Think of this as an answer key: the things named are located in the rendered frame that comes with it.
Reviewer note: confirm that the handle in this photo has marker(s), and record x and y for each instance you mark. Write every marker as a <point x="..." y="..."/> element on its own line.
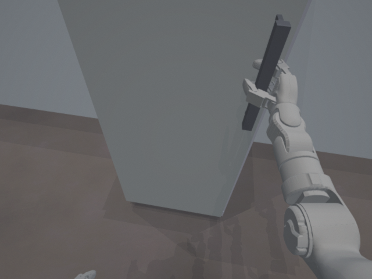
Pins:
<point x="272" y="54"/>

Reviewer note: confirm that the fridge door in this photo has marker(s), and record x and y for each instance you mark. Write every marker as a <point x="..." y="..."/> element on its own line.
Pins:
<point x="165" y="78"/>

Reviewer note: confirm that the right robot upper arm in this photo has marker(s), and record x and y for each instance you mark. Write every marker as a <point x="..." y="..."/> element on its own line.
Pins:
<point x="326" y="237"/>

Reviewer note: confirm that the robot right hand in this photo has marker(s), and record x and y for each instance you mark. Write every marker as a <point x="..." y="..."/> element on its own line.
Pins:
<point x="285" y="90"/>

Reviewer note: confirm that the robot right forearm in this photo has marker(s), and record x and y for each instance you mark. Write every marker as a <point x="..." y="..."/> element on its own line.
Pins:
<point x="303" y="179"/>

